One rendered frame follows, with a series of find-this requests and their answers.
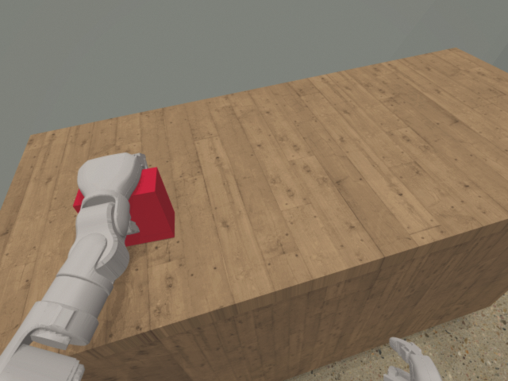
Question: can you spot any table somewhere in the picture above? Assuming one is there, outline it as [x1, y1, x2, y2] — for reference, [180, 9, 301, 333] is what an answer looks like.
[0, 48, 508, 381]

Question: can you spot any left robot upper arm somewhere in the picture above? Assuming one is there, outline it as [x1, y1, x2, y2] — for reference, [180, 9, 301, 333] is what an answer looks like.
[0, 344, 85, 381]

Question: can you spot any sponge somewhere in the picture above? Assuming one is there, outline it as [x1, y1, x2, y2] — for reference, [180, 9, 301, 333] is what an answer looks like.
[73, 167, 175, 247]

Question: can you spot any robot right hand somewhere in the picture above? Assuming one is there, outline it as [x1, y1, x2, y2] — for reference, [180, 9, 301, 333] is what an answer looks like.
[383, 337, 443, 381]

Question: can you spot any robot left hand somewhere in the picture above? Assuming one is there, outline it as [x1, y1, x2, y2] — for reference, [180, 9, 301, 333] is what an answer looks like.
[77, 152, 148, 235]

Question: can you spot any robot left forearm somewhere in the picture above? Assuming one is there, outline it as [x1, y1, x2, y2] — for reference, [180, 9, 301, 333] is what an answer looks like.
[0, 190, 130, 374]

